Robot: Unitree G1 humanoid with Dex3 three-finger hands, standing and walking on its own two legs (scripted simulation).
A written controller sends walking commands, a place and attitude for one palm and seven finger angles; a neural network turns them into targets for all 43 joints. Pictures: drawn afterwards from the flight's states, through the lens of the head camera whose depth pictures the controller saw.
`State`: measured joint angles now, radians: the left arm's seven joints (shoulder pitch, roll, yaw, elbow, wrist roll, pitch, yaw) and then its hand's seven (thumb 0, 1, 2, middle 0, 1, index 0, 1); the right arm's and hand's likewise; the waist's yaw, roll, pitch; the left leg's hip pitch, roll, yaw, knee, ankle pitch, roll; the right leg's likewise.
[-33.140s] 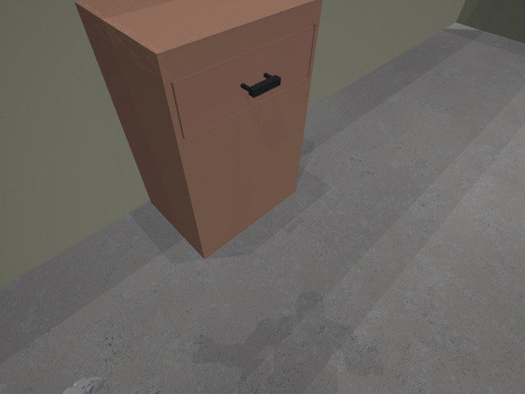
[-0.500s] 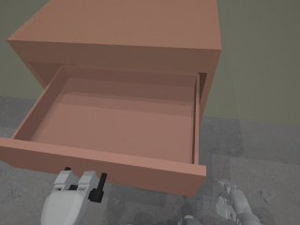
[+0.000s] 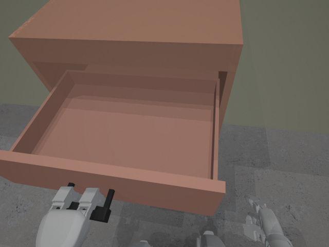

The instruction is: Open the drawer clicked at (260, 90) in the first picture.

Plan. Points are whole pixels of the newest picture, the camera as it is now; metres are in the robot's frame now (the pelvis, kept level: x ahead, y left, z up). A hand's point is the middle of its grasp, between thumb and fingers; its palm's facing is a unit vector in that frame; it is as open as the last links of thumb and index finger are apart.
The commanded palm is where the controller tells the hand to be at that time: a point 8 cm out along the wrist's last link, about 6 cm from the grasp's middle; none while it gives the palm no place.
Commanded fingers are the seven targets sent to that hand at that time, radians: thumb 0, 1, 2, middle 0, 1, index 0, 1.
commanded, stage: open the thumb to release the handle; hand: left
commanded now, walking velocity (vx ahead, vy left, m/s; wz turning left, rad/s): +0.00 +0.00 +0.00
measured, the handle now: (86, 200) +0.21 +0.19 +0.04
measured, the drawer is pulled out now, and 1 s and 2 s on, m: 0.30 0.29 0.29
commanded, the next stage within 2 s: lift the hand off the handle in 0.40 s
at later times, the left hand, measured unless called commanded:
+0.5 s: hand (83, 228) +0.16 +0.19 +0.02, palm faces +0.03 -0.12 -0.99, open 13.2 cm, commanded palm +0.13 +0.19 +0.07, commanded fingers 0.00 -0.50 0.30 -0.30 -1.20 -0.30 -1.20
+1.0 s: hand (85, 219) +0.17 +0.19 +0.03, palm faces +0.02 -0.12 -0.99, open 13.3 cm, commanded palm +0.15 +0.19 +0.10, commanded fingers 0.00 -0.50 0.30 -0.30 -1.20 -0.30 -1.20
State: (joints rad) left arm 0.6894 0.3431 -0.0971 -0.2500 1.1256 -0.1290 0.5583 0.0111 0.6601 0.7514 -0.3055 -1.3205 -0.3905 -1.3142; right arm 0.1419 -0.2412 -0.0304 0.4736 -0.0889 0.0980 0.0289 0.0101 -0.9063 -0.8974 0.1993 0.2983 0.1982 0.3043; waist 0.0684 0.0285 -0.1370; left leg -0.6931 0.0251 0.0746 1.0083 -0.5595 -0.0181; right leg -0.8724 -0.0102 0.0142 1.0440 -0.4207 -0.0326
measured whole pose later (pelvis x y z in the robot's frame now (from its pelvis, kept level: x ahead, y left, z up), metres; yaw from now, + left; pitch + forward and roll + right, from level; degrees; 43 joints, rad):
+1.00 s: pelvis -0.01 +0.00 +0.02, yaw +2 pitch +8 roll +2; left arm 0.43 0.32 -0.23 -0.11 1.10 0.03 0.46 0.00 -0.49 0.30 -0.39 -1.22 -0.39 -1.27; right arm 0.10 -0.20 0.00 0.55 -0.05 0.12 -0.03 0.01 -0.91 -0.90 0.20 0.30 0.20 0.30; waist 0.09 0.05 -0.07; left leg -0.55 0.01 0.03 0.88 -0.48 -0.02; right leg -0.69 -0.03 -0.03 0.90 -0.35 -0.03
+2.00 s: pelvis +0.01 +0.01 +0.06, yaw +0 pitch -1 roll +1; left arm 0.42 0.40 -0.17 -0.60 0.94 0.22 0.16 0.00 -0.49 0.30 -0.32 -1.21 -0.34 -1.21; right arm 0.07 -0.25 0.06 0.51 0.02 0.19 0.05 0.01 -0.91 -0.90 0.20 0.30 0.20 0.30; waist 0.12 0.11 -0.02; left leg -0.15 0.02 0.05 0.53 -0.35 -0.01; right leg -0.31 0.00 -0.01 0.56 -0.23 -0.01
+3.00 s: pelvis +0.02 +0.02 +0.07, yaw +4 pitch -4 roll -1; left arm 0.58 0.30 0.10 -0.63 0.06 -0.05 0.12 -0.01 -0.39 0.35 -0.31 -1.14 -0.31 -1.13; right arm 0.20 -0.19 0.05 0.55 -0.01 -0.12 -0.10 0.01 -0.91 -0.90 0.20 0.30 0.20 0.30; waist 0.07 0.04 0.04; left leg -0.06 0.01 -0.01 0.47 -0.34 0.00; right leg -0.17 -0.02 -0.07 0.47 -0.23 0.00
